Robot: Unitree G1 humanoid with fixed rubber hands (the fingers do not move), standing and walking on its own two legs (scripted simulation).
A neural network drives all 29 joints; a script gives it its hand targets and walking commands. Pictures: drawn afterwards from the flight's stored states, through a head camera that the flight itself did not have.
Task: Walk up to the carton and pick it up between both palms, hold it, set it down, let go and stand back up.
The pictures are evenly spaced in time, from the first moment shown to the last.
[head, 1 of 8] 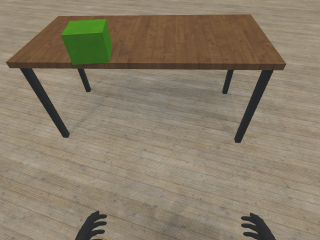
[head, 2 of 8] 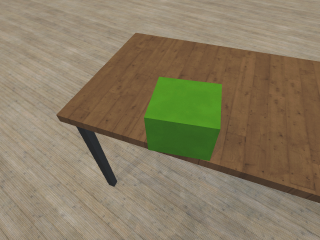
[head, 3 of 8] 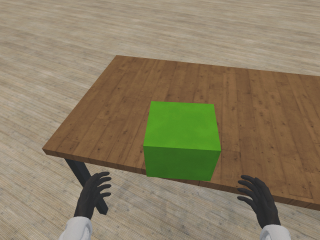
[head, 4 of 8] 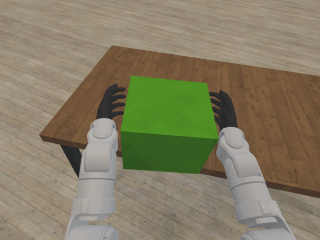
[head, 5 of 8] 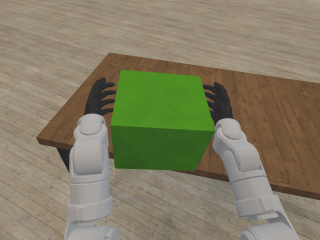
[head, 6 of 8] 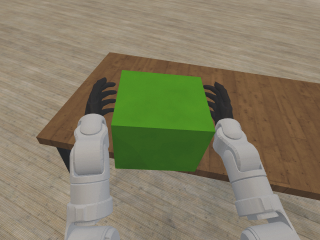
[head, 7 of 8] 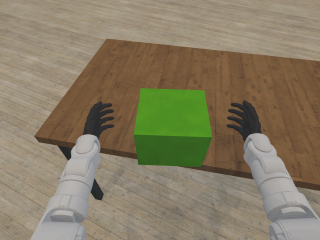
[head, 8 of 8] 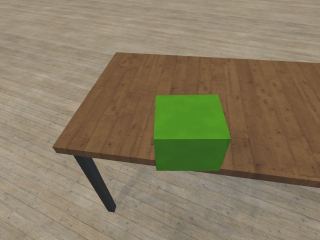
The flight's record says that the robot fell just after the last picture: no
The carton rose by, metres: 0.15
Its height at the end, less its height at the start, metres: +0.00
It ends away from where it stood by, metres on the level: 0.02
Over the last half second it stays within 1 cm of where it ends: yes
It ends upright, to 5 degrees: yes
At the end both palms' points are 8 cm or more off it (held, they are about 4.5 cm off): yes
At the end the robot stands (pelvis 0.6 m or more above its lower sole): yes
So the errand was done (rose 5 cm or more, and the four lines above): yes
